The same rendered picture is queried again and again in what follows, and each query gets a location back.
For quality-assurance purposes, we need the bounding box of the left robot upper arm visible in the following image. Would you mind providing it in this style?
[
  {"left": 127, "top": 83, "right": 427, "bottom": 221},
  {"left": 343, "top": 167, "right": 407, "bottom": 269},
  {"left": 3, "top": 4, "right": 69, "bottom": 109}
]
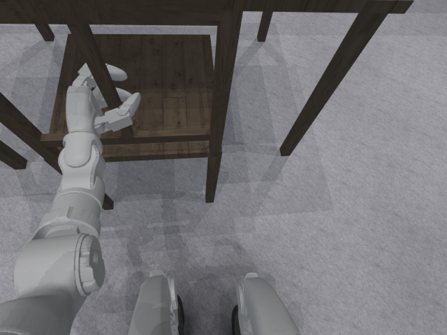
[{"left": 0, "top": 233, "right": 105, "bottom": 335}]

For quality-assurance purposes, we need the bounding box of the left robot forearm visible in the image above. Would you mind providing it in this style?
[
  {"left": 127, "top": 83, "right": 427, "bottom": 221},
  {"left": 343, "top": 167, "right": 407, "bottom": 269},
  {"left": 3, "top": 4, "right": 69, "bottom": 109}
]
[{"left": 13, "top": 131, "right": 106, "bottom": 295}]

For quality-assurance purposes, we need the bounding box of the robot right shin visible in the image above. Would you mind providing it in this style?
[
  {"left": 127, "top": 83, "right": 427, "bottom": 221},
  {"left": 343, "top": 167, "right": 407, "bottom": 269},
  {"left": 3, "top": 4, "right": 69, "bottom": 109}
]
[{"left": 238, "top": 272, "right": 258, "bottom": 335}]

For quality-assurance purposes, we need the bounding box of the robot left hand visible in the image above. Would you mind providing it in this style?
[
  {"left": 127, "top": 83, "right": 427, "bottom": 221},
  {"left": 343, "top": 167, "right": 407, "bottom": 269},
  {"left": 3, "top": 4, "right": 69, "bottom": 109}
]
[{"left": 66, "top": 63, "right": 141, "bottom": 139}]

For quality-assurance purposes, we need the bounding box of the chair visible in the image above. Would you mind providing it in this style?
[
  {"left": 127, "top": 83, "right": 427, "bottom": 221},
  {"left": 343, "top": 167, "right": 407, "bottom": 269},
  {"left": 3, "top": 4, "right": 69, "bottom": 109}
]
[{"left": 0, "top": 0, "right": 245, "bottom": 210}]

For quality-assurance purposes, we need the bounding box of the left robot thigh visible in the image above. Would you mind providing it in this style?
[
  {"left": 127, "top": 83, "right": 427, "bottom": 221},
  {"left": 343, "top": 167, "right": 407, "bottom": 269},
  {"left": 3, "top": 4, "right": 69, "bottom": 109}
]
[{"left": 128, "top": 275, "right": 178, "bottom": 335}]

